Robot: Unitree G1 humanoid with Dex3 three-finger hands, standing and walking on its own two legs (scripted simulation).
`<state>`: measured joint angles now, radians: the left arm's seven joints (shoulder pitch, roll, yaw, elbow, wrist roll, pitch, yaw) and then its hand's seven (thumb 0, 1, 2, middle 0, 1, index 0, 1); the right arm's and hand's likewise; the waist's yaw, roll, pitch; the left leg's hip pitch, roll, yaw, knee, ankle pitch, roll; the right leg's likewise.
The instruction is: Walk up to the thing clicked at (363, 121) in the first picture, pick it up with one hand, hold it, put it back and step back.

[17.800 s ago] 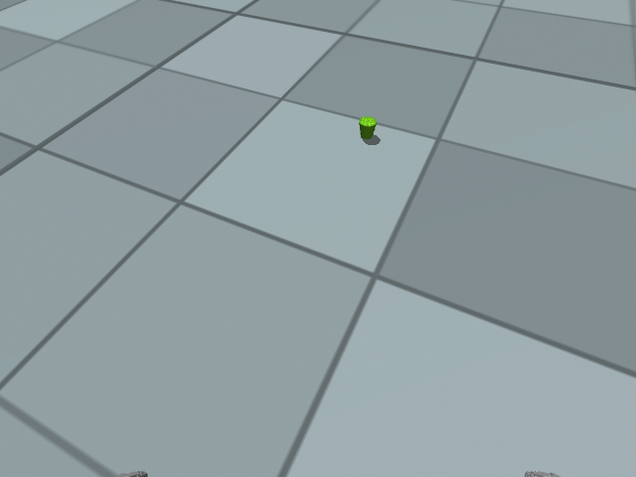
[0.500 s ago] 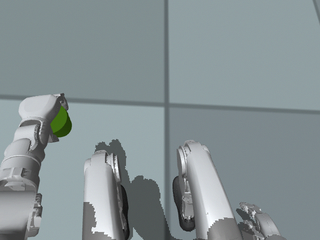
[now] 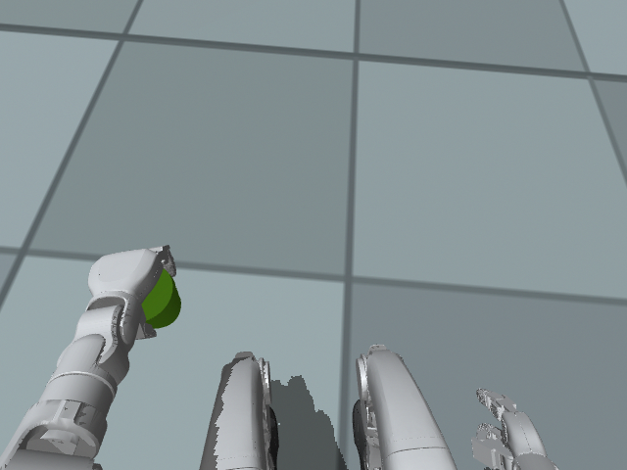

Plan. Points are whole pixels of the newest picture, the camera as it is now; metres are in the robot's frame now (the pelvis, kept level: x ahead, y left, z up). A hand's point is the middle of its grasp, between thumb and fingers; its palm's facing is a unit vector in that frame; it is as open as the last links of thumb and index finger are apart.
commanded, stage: lift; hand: left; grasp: from above
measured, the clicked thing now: (152, 301) +0.36 +0.25 -0.13
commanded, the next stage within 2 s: hold in 0.66 s
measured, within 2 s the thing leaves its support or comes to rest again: neither
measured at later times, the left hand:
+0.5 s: hand (122, 262) +0.35 +0.23 +0.03, palm faces -0.46 -0.08 -0.89, open 10.9 cm
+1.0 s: hand (109, 228) +0.37 +0.22 +0.09, palm faces -0.45 -0.07 -0.89, open 10.9 cm
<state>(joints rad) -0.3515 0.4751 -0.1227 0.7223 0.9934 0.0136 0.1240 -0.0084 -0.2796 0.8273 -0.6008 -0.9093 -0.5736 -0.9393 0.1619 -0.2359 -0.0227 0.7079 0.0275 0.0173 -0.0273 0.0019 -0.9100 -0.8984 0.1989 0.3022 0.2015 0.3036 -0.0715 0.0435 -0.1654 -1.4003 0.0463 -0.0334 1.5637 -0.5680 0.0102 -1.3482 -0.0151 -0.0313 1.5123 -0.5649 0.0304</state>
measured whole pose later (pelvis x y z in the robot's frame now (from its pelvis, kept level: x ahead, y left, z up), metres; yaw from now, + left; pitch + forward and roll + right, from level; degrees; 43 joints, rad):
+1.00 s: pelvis +0.07 -0.01 +0.16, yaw +0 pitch +7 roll +0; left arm -0.28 0.36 -0.19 0.82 1.01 0.02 0.13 -0.01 -0.27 0.87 -0.56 -0.95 -0.54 -0.98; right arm 0.25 -0.26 -0.05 0.74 0.04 0.02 -0.03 0.00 -0.91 -0.90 0.20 0.30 0.20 0.30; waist -0.04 0.03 -0.06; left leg -0.48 0.03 0.04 0.70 -0.34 0.00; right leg -0.47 -0.02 0.00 0.69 -0.34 0.02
